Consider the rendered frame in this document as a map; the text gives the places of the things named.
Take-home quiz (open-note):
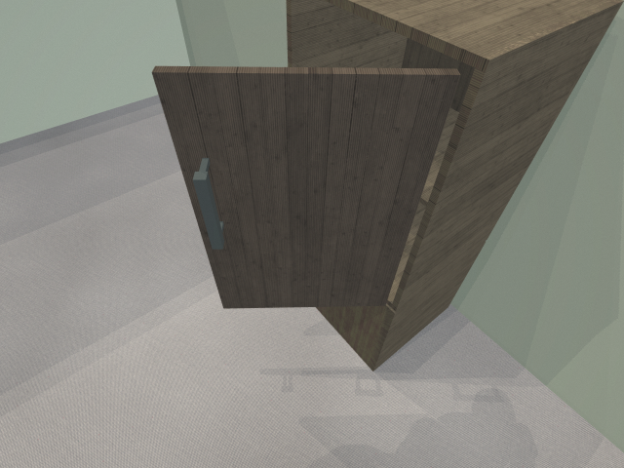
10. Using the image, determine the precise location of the cupboard door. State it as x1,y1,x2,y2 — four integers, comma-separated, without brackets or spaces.
152,66,460,309

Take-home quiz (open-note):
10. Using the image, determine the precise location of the handle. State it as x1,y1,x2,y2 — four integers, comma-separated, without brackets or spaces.
193,158,224,250

